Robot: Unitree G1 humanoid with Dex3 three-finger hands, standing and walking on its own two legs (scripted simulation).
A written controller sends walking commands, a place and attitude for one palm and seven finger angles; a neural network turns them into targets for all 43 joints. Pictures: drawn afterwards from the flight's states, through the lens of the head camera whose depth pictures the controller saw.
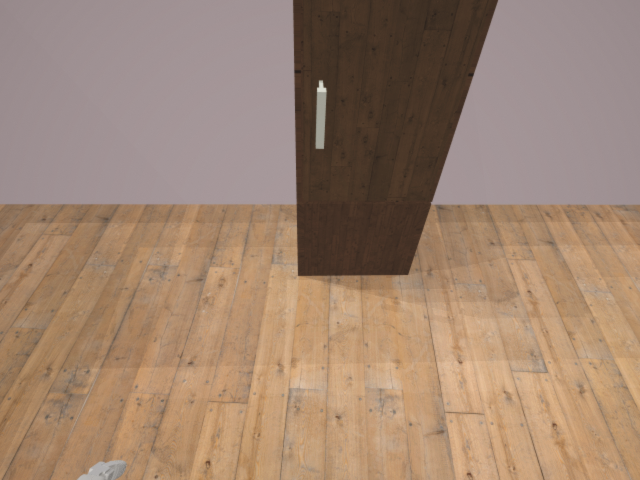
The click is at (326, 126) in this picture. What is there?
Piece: cupboard door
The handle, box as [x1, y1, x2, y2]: [316, 80, 326, 148]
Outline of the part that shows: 319,80 319,87 317,88 316,148 323,148 326,92 325,88 322,86 322,81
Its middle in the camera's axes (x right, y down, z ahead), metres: +0.00 -0.31 +0.98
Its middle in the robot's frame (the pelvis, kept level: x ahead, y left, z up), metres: +0.94 +0.04 -0.03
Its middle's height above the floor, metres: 0.74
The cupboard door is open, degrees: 0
